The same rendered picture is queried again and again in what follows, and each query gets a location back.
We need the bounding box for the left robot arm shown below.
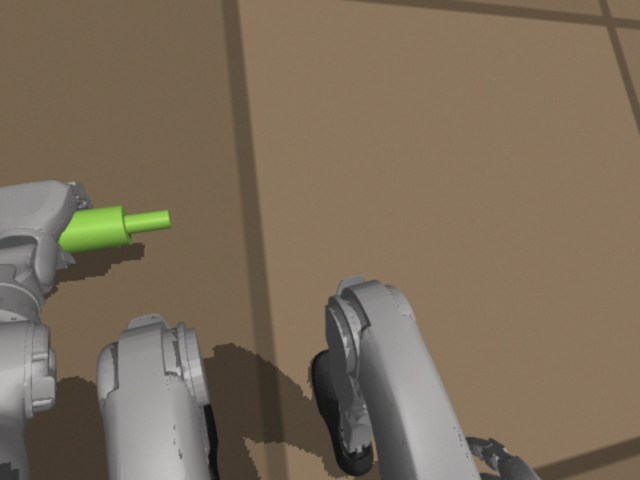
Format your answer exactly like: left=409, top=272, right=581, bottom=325
left=0, top=228, right=59, bottom=480

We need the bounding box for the right robot hand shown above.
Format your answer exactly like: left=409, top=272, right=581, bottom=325
left=465, top=437, right=541, bottom=480

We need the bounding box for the left robot hand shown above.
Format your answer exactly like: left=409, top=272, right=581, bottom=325
left=0, top=180, right=93, bottom=270

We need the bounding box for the left robot foot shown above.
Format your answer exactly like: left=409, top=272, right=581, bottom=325
left=203, top=404, right=220, bottom=480

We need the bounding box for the right robot foot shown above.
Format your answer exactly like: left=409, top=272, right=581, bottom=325
left=311, top=349, right=373, bottom=477

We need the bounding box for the bottle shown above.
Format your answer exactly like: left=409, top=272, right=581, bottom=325
left=57, top=205, right=171, bottom=254

